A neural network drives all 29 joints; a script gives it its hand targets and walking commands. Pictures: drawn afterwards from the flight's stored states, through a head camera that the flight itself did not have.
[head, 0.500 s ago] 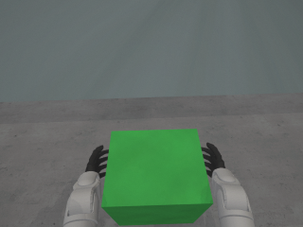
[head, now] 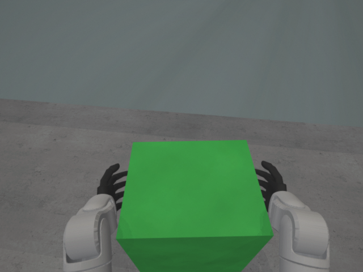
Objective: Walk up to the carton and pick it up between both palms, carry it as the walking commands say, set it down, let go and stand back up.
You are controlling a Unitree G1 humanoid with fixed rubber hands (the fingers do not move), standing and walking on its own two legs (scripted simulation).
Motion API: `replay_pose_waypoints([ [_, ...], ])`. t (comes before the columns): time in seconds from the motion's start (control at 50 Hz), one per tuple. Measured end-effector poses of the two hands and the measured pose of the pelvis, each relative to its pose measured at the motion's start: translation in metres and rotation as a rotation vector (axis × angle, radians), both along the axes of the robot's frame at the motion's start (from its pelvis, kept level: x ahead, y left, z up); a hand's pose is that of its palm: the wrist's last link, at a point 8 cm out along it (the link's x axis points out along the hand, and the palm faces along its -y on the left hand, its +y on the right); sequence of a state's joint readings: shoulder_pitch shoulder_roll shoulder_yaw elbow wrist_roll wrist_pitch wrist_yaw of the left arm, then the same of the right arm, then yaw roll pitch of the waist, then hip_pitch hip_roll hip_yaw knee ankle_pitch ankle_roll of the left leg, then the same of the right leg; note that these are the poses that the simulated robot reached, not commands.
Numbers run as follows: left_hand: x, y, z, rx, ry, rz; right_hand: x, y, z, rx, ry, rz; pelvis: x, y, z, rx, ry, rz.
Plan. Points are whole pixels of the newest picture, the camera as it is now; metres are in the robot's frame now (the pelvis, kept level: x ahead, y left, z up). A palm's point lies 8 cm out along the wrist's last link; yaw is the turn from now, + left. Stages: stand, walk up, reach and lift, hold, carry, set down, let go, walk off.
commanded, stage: carry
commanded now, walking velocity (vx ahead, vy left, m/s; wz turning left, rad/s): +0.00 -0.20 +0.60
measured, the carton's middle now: (190, 211) +0.26 -0.01 +0.01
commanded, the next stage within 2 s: hold in 1.92 s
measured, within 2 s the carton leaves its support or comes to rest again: neither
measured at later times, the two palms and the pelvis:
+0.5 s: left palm (114, 218) +0.22 +0.14 +0.06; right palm (259, 176) +0.31 -0.18 +0.06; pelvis +0.02 -0.09 -0.02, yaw +16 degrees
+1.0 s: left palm (114, 223) +0.21 +0.13 +0.08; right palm (256, 161) +0.34 -0.17 +0.08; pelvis +0.04 -0.12 +0.00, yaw +22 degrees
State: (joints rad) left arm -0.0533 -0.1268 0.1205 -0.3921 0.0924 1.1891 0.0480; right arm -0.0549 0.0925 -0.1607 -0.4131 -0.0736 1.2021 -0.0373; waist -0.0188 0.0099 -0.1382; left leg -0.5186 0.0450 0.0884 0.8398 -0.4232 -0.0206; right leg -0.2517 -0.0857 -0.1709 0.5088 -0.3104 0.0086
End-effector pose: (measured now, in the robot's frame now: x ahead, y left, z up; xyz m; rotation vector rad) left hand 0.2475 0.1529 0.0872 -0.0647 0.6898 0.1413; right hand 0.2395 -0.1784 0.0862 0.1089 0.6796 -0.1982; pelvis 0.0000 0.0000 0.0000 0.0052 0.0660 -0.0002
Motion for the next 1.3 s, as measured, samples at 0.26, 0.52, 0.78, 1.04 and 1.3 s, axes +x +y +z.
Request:
replay_pose_waypoints([
  [0.26, -0.013, 0.035, -0.036, -0.032, 0.014, 0.231, 0.057, 0.041, -0.031, 0.0, 0.017, 0.2, 0.002, -0.023, -0.022, 0.021, -0.001, 0.147],
  [0.52, -0.026, -0.016, -0.022, 0.01, 0.002, 0.324, 0.076, -0.002, -0.029, 0.028, 0.005, 0.304, 0.02, -0.091, -0.016, -0.005, -0.004, 0.305],
  [0.78, -0.04, -0.005, -0.01, -0.017, -0.027, 0.429, 0.096, 0.021, -0.004, -0.006, -0.025, 0.415, 0.033, -0.103, -0.009, 0.014, -0.013, 0.385],
  [1.04, -0.037, -0.023, -0.006, -0.018, 0.001, 0.434, 0.098, 0.003, -0.005, -0.003, 0.003, 0.415, 0.04, -0.119, -0.004, 0.0, -0.024, 0.39],
  [1.3, -0.028, -0.03, -0.003, -0.011, 0.004, 0.417, 0.104, -0.005, -0.001, -0.006, 0.004, 0.408, 0.043, -0.125, -0.001, 0.002, -0.026, 0.379],
])
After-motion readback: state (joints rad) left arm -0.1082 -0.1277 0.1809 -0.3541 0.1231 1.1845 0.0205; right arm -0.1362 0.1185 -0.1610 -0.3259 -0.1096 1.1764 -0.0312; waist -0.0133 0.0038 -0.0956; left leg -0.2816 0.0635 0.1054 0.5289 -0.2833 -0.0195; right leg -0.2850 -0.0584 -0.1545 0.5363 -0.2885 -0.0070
